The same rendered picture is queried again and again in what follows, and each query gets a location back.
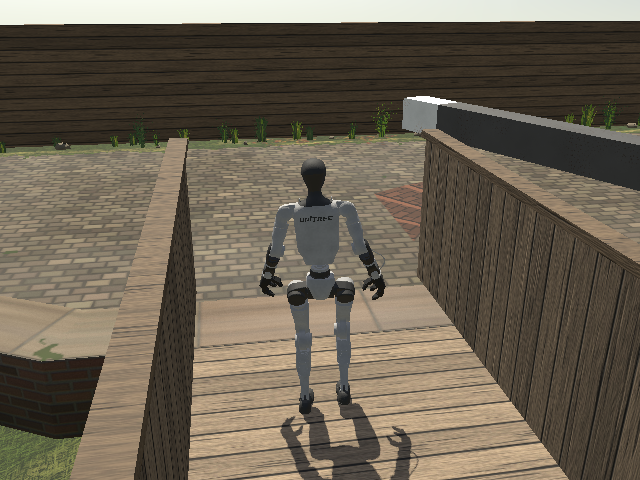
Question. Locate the robot left hand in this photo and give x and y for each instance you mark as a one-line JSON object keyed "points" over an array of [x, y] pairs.
{"points": [[274, 281]]}

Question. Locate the robot right hand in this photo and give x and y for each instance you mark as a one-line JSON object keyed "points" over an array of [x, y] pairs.
{"points": [[377, 283]]}

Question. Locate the robot right forearm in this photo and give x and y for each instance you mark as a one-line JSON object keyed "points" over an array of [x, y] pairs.
{"points": [[370, 263]]}

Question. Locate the right robot upper arm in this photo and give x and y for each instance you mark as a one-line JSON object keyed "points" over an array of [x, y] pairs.
{"points": [[348, 210]]}

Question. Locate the humanoid robot torso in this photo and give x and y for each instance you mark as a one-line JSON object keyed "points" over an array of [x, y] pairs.
{"points": [[317, 236]]}

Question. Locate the left robot foot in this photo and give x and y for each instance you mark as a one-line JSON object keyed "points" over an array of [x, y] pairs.
{"points": [[305, 405]]}

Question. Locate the robot left forearm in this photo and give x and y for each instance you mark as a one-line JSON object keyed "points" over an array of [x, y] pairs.
{"points": [[270, 265]]}

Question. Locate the left robot upper arm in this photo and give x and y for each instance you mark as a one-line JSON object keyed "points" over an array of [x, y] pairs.
{"points": [[284, 214]]}

